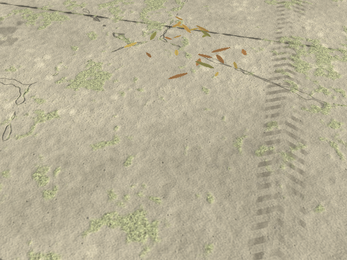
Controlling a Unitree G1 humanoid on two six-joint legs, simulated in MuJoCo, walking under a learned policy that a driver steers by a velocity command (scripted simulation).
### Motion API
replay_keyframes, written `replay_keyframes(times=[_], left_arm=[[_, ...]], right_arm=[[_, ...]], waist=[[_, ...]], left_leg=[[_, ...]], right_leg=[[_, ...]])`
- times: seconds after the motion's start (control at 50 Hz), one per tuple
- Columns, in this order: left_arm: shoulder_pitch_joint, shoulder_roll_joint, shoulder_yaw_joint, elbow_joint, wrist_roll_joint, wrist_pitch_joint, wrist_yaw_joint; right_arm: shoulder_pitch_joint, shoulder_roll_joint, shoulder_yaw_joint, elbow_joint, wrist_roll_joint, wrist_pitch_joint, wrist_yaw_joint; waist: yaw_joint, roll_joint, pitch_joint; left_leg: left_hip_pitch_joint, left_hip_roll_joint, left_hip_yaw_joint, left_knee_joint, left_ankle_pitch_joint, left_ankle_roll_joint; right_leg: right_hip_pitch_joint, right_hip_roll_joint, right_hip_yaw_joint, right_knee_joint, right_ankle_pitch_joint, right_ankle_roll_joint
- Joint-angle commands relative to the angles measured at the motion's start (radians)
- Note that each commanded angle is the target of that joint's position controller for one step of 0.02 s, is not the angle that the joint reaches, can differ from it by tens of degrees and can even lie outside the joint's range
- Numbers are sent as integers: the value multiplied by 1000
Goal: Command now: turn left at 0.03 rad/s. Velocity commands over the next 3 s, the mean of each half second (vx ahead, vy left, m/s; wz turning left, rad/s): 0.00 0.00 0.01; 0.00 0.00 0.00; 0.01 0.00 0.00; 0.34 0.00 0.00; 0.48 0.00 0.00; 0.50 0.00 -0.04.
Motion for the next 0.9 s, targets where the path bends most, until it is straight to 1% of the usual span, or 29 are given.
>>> replay_keyframes(times=[0.02, 0.04, 0.28, 0.46, 0.66, 0.9], left_arm=[[-10, 112, 26, -34, -2, -9, 2], [-10, 110, 25, -25, 2, -9, 1], [19, 105, 23, 57, -2, -3, 7], [50, 101, 17, 102, -3, -1, 13], [84, 93, 11, 132, -4, 1, 15], [117, 84, 4, 148, -5, 4, 14]], right_arm=[[-14, -95, -19, -24, 2, -14, -7], [-13, -94, -19, -14, -2, -14, -7], [-6, -90, -14, 98, 3, -12, -17], [-1, -82, -7, 164, 5, -10, -20], [18, -77, 2, 214, 6, -9, -23], [50, -70, 13, 245, 7, -10, -26]], waist=[[8, 12, -41], [7, 10, -47], [3, -3, -18], [2, -1, -8], [1, -2, 1], [2, -3, 6]], left_leg=[[31, 49, -50, -69, 152, 28], [36, 48, -46, -67, 156, 25], [44, 44, -28, -82, 150, 18], [38, 41, -15, -96, 130, 12], [25, 41, -6, -107, 114, 6], [14, 43, 1, -113, 111, 0]], right_leg=[[-8, -62, 64, -101, 129, -23], [-5, -59, 59, -100, 132, -21], [-6, -44, 53, -119, 143, -22], [-4, -39, 56, -134, 131, -27], [-3, -36, 61, -149, 119, -34], [2, -33, 67, -157, 129, -40]])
